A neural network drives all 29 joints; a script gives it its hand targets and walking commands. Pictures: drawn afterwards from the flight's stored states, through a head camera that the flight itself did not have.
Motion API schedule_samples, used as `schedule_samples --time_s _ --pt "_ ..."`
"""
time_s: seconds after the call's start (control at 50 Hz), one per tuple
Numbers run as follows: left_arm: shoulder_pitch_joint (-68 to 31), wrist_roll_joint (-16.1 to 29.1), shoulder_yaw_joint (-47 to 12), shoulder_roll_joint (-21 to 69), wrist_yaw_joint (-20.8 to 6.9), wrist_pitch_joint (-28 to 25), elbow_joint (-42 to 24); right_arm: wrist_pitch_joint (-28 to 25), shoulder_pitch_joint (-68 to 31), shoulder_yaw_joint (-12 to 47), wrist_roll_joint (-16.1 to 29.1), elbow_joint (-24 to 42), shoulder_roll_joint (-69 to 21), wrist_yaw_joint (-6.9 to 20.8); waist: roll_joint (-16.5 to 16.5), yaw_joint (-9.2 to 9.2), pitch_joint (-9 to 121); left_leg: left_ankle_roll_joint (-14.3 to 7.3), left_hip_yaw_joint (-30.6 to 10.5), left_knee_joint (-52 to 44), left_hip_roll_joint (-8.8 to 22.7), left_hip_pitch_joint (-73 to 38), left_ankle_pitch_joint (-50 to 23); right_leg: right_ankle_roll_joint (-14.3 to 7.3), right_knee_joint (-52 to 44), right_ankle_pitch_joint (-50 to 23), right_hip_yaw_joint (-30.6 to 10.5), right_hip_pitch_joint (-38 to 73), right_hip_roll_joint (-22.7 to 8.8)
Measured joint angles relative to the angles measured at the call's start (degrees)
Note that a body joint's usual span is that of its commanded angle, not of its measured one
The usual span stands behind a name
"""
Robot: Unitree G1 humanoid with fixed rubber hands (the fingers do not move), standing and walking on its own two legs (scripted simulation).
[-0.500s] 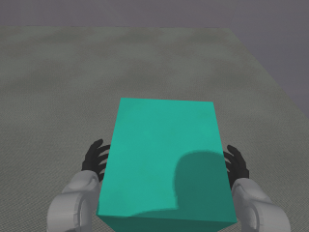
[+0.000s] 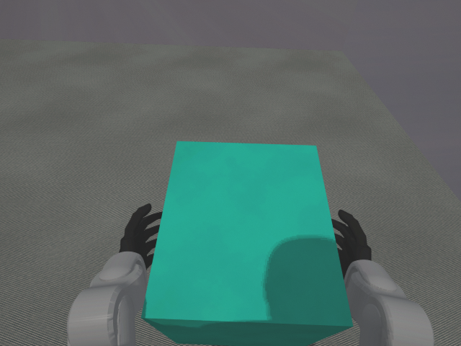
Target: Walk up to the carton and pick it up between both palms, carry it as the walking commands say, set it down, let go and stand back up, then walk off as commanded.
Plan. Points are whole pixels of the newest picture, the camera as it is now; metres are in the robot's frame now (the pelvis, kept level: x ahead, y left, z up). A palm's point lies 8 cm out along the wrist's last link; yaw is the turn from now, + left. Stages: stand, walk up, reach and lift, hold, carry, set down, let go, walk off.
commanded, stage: carry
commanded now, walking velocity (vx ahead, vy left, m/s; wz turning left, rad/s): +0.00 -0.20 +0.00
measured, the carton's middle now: (242, 250) +0.27 +0.01 +0.04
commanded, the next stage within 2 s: none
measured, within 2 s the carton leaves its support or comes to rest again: neither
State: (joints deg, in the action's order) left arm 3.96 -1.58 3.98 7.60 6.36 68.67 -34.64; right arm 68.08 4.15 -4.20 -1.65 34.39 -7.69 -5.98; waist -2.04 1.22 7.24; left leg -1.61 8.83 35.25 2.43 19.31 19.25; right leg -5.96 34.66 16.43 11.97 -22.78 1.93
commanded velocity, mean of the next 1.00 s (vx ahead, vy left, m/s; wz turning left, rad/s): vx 0.00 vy -0.11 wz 0.26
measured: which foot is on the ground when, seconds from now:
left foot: down 0.00-0.28, up 0.30-0.60, down 0.62-0.80, up 0.82-1.00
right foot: down 0.00-0.00, up 0.02-0.26, down 0.28-1.00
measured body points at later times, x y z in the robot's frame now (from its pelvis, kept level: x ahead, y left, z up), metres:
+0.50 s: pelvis -0.05 -0.16 +0.01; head -0.05 -0.17 +0.46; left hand +0.19 +0.00 +0.10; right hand +0.19 -0.32 +0.10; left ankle -0.08 -0.04 -0.66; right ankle -0.03 -0.22 -0.72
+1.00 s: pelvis -0.09 -0.25 +0.01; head -0.09 -0.27 +0.46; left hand +0.11 -0.05 +0.10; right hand +0.18 -0.36 +0.09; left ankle -0.15 -0.09 -0.63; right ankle -0.03 -0.25 -0.72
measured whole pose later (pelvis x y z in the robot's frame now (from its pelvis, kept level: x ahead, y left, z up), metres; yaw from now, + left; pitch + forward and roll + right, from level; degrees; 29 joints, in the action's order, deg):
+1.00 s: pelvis -0.09 -0.25 +0.01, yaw +11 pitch +2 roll +4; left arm 5.2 -1.5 4.9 7.9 6.1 67.4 -34.6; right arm 69.0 1.9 -3.7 -1.6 33.2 -7.4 -6.2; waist -0.6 -0.9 2.8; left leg 3.2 4.0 67.3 5.2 30.7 21.2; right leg -6.9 28.8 13.5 20.6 -19.1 -3.4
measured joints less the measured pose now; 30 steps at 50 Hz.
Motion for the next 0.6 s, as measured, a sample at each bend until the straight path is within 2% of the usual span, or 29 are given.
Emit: schedule_samples --time_s 0.04,0.1,0.16,0.24,0.28,0.3,0.32,0.36,0.4,0.44,0.52,0.6 --pt "0.6 -0.3 0.2 0.1 0.1 0.7 0.5 0.0 0.4 0.3 -0.1 -1.5 0.0 0.1 -0.5 -0.28 -0.2 -0.2 0.0 0.4 0.6 0.2 -0.2 3.7 8.3 5.2 -2.1 -2.9 -0.2" --pt "1.0 -0.6 -0.2 0.2 0.1 1.0 0.8 -0.3 1.6 0.0 0.1 -1.7 -0.2 0.2 0.0 -0.8 -1.3 1.1 -0.1 -2.7 1.8 -1.1 -1.8 6.4 20.2 6.0 -6.3 -6.5 -1.9" --pt "0.8 -0.4 -0.8 0.1 0.0 0.2 -0.1 -0.7 1.9 -0.3 0.3 0.3 -0.3 0.2 1.2 -1.33 -2.5 2.9 -0.6 -5.2 3.9 -1.5 -4.1 7.5 17.3 5.5 -8.4 -5.4 -4.2" --pt "0.1 0.0 -0.7 0.0 0.0 -0.4 -2.0 -0.9 1.1 -0.1 0.4 2.5 -0.2 0.2 2.9 -1.87 -3.1 5.6 -1.5 -5.5 7.6 -0.2 -5.5 8.0 4.4 5.0 -7.7 -0.3 -5.3" --pt "-0.3 0.1 -0.7 0.0 -0.1 -0.4 -2.3 -0.7 0.7 -0.1 0.2 3.1 -0.1 0.1 3.2 -1.88 -2.9 7.4 -2.0 -3.4 9.1 1.2 -5.0 7.8 -4.4 0.2 -6.2 3.5 -5.2" --pt "-0.5 0.0 -1.1 0.0 -0.2 -0.8 -1.4 -0.5 0.4 -0.5 0.1 2.9 0.1 0.1 4.3 -1.91 -3.0 7.2 -3.1 -1.2 10.0 2.3 -3.4 7.2 -4.7 -2.7 -5.4 3.4 -4.2" --pt "-0.6 -0.2 -1.4 0.0 -0.2 -1.0 -0.3 -0.1 0.3 -1.0 0.1 2.5 0.2 0.1 4.7 -1.93 -3.0 6.8 -4.3 2.5 9.7 3.9 2.1 6.2 -3.6 -2.8 -5.0 2.8 -3.6" --pt "-0.3 -0.2 -1.4 0.0 -0.2 -1.0 1.0 0.6 0.4 -1.3 0.0 1.6 -0.1 0.1 4.2 -2.11 -2.9 5.9 -5.6 13.6 7.1 7.5 10.1 4.4 -3.0 -1.7 -4.7 2.4 -3.7" --pt "0.5 -0.2 -1.0 0.2 -0.2 -1.0 0.8 0.7 0.4 -0.9 0.1 1.1 0.0 0.0 3.7 -2.1 -3.0 5.2 -5.2 22.8 4.8 10.2 10.3 3.2 -4.0 -1.8 -4.4 2.7 -3.5" --pt "1.1 0.0 -0.6 0.3 -0.3 -1.3 0.0 0.4 0.2 -0.3 0.1 1.1 0.0 0.0 3.4 -1.91 -2.9 4.8 -3.9 26.4 3.2 11.0 8.4 2.3 -4.9 -2.4 -3.9 3.0 -3.0" --pt "1.1 0.1 -0.3 0.2 -0.3 -1.4 -0.7 0.1 -0.1 0.1 0.1 1.2 0.1 -0.1 2.7 -0.93 -1.7 3.7 -1.9 20.5 1.1 8.4 7.8 0.5 -5.3 -2.7 -2.4 2.7 -1.5" --pt "0.4 0.0 -0.3 0.1 -0.1 -0.5 -0.7 0.2 -0.1 -0.1 0.1 1.1 0.1 0.0 1.6 -0.12 -0.4 2.0 -0.7 5.6 0.0 1.9 5.9 -1.0 -3.6 -1.9 -0.4 1.4 0.2"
